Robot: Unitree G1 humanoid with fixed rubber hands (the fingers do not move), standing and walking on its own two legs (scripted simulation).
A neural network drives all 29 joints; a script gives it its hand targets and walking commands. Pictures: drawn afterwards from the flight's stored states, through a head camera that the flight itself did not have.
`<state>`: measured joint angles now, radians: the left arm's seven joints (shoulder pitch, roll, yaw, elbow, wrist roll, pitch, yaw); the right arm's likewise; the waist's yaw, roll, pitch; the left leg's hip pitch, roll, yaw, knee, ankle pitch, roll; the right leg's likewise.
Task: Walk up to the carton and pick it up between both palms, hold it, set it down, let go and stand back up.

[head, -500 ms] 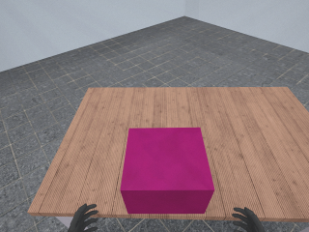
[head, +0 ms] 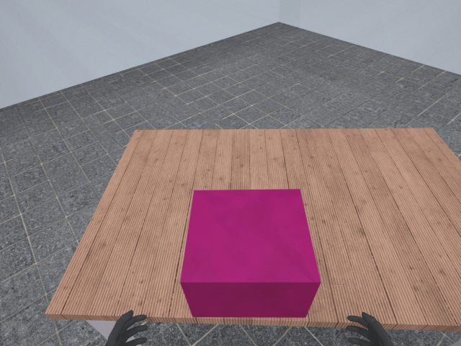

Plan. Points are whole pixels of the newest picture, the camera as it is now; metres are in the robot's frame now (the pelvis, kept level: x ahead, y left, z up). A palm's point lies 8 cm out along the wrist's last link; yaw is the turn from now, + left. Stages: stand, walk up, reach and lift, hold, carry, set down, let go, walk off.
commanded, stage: set down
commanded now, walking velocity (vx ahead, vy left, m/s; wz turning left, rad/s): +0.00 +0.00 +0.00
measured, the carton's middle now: (247, 251) +0.35 +0.00 -0.10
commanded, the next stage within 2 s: let go in 0.04 s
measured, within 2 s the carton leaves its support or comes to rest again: neither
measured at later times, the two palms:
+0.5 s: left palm out of the picture +0.13 +0.23 -0.08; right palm out of the picture +0.14 -0.23 -0.10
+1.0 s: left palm out of the picture +0.08 +0.26 -0.10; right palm out of the picture +0.10 -0.26 -0.11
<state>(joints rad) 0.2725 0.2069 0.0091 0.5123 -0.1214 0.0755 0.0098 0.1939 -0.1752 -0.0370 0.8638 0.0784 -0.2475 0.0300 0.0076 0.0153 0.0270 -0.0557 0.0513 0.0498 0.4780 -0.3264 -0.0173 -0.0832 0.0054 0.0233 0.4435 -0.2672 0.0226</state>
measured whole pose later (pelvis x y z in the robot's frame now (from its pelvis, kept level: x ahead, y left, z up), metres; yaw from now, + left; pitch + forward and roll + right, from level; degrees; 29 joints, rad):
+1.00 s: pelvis -0.01 +0.00 +0.00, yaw +0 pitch -2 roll -1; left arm 0.27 0.28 0.01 0.73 -0.06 -0.01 0.03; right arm 0.17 -0.24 -0.07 0.86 0.01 -0.01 0.00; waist 0.01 0.00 0.04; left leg -0.15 0.05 0.05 0.47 -0.30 -0.02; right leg -0.18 0.01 0.02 0.45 -0.24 0.02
